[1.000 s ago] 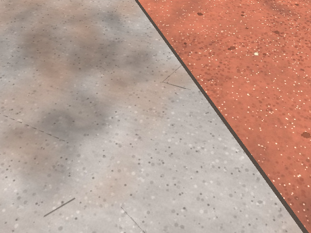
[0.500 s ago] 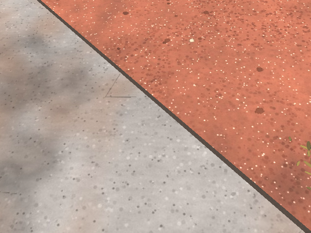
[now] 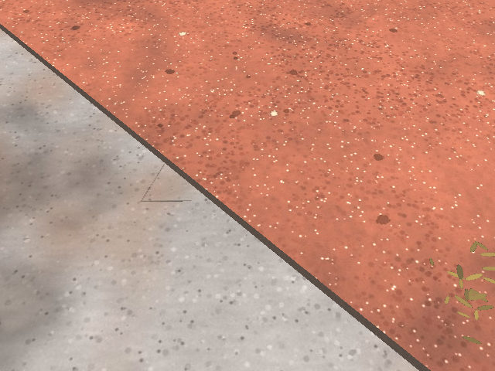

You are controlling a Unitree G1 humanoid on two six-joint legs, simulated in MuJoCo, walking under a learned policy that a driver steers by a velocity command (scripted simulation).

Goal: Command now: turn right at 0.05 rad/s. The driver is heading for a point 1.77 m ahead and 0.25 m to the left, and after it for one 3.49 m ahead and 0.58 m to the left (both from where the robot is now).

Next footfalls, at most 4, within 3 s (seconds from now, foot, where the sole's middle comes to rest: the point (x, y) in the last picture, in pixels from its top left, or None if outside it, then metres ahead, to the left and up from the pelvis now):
1.12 right None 0.13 -0.13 -0.77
1.62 left None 0.50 0.09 -0.77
2.16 right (302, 275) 0.81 -0.14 -0.77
2.68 left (201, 218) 1.02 0.18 -0.77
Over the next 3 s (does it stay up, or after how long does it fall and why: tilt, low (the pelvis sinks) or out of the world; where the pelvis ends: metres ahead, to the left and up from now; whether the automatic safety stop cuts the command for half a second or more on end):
stays up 1.05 0.11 0.01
